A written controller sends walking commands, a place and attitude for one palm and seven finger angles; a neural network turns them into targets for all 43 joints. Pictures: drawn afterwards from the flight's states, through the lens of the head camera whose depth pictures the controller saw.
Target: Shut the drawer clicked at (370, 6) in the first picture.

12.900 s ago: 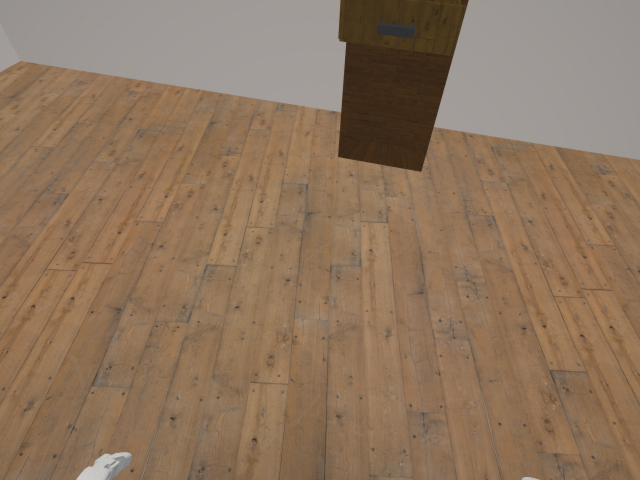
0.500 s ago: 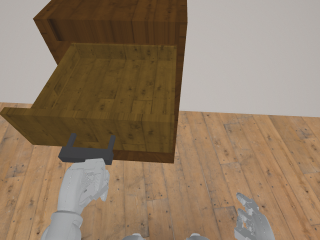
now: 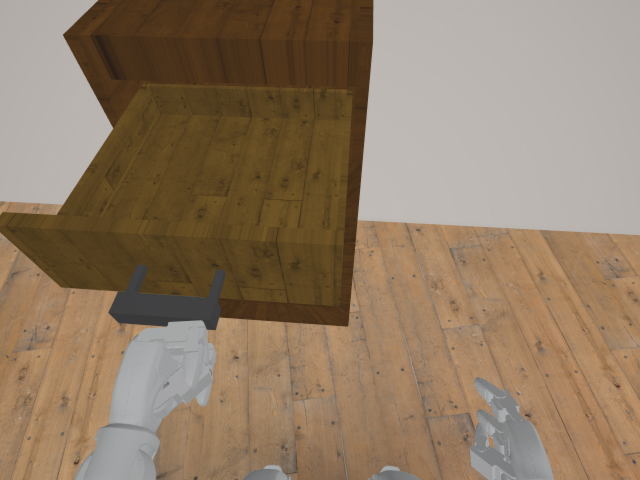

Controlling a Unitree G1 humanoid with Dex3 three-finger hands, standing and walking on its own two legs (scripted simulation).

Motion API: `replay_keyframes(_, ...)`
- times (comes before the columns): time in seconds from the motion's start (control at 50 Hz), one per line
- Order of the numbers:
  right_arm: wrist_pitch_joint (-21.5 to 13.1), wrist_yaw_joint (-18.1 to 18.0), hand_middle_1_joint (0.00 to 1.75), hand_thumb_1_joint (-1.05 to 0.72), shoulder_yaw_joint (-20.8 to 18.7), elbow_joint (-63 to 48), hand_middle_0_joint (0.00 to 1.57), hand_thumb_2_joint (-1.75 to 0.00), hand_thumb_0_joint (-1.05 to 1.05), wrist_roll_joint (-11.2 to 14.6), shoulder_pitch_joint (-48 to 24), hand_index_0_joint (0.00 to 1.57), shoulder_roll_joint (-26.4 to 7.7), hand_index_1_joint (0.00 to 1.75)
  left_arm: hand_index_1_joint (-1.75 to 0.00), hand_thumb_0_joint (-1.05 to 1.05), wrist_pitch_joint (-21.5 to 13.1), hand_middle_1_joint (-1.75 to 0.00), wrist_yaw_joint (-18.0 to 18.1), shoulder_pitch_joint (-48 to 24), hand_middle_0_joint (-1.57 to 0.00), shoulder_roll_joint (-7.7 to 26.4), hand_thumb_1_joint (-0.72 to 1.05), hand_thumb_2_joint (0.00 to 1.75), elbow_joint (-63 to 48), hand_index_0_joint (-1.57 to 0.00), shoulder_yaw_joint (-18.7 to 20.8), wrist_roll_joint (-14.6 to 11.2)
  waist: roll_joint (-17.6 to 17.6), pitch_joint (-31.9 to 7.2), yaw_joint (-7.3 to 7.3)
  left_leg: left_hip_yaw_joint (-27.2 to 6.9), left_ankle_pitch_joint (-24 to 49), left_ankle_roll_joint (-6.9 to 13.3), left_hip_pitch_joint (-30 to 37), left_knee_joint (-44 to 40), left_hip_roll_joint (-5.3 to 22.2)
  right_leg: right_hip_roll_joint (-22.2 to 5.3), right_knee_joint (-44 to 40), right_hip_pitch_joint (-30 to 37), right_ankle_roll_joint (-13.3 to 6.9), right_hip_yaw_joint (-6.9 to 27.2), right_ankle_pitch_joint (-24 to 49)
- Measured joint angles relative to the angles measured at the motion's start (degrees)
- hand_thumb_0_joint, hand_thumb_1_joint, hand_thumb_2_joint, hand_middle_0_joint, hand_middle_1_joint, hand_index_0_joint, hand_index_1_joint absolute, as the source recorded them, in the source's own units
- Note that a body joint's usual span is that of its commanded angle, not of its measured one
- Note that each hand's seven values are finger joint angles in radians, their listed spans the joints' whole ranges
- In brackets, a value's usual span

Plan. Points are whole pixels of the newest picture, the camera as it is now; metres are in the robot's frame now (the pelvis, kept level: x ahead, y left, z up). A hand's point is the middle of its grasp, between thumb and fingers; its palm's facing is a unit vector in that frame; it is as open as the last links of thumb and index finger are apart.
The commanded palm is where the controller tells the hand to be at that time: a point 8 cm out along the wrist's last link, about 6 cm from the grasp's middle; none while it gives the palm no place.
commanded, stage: push the drawer shut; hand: left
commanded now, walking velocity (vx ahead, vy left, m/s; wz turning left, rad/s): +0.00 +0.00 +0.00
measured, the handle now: (173, 293) +0.32 +0.19 +0.07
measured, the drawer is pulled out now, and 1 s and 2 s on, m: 0.29 0.18 0.06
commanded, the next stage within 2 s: none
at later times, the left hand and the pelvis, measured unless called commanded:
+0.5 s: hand (215, 321) +0.29 +0.14 +0.06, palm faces -0.08 -1.00 -0.06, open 3.1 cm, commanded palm +0.28 +0.19 +0.07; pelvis -0.01 +0.01 +0.01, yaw +0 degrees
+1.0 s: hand (229, 273) +0.35 +0.13 +0.06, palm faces -0.06 -1.00 -0.06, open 3.1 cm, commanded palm +0.34 +0.19 +0.07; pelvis -0.01 +0.01 +0.01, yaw -1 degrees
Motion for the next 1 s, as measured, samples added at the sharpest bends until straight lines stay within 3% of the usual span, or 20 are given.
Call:
replay_keyframes(0.24,-0.31,-0.59,0.3,-0.9,0.28,2.78,0.2,-0.9,0.01,0.3,0.1,0.2,-0.38,0.3,-1.6,0.0,1.01,-1.6,-0.77,-8.85,-1.39,1.08,0.82,0.91,7.31,-1.4,1.42,-1.16,0.21,0.87,-0.31,-0.16,1.1,0.05,0.64,-1.38,-0.13,-0.06,-1.54,0.8,0.08,-0.14,1.12)
replay_keyframes(0.6,0.8,-0.34,0.3,-0.9,0.4,5.02,0.2,-0.9,0.01,0.47,-0.58,0.2,-0.32,0.3,-1.6,0.01,1.71,-1.6,0.78,-24.14,-1.39,0.48,0.82,0.92,20.8,-1.4,1.92,-0.4,-0.38,1.64,-0.78,0.82,2.9,0.69,1.46,-3.62,-0.6,-0.46,-3.39,1.23,0.69,0.84,3.0)
replay_keyframes(1.0,3.93,0.27,0.3,-0.9,0.08,7.04,0.2,-0.9,0.01,0.18,0.67,0.2,-0.16,0.3,-1.6,0.0,-0.35,-1.6,2.45,-36.69,-1.39,0.54,0.83,0.92,33.91,-1.4,4.2,0.89,-0.96,1.95,-1.86,1.59,3.46,0.99,1.02,-4.79,-0.56,-0.34,-4.44,0.45,0.99,1.65,3.8)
